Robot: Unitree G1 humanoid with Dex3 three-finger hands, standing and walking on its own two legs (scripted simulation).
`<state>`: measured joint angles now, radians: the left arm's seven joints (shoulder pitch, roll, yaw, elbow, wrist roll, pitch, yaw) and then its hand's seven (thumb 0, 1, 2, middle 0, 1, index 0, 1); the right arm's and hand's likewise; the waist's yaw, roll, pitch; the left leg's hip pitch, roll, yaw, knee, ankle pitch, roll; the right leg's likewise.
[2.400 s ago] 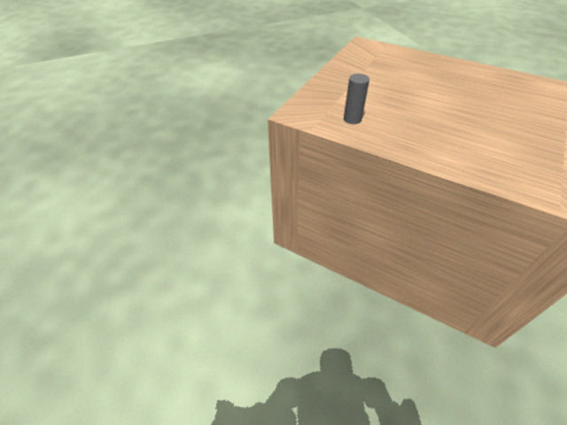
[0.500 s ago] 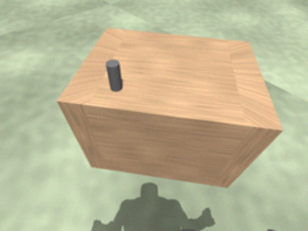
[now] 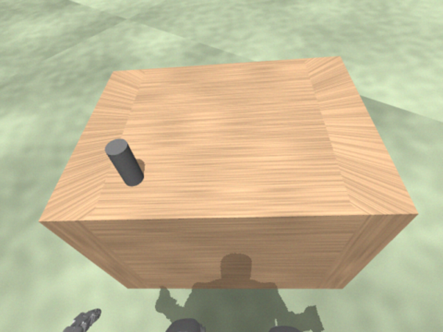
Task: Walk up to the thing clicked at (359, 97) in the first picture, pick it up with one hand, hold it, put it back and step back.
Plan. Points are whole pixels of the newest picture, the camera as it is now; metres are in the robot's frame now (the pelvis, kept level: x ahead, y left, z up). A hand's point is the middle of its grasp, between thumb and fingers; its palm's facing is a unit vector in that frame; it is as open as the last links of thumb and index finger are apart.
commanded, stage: walk up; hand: left
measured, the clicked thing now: (125, 163) +0.52 +0.27 -0.05
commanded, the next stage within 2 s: stand in 1.68 s
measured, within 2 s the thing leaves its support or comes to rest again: neither
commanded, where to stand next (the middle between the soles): +0.07 +0.03 m, yaw -2 degrees
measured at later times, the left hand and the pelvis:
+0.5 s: hand out of the picture +0.10 +0.31 -0.17, palm faces -0.10 -0.93 -0.36, open 7.4 cm; pelvis +0.01 +0.04 -0.01, yaw -5 degrees
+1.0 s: hand out of the picture +0.13 +0.28 -0.14, palm faces -0.10 -0.93 -0.34, open 7.4 cm; pelvis +0.01 +0.04 +0.01, yaw -4 degrees
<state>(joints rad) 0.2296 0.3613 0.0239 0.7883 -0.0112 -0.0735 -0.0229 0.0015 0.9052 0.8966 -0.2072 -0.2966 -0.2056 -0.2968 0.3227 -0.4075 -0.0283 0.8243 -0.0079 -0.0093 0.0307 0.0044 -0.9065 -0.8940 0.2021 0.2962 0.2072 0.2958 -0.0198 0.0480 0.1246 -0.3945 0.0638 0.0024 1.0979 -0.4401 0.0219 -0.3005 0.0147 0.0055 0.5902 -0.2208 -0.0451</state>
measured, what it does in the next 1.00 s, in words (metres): steps on the spot: left foot, then right foot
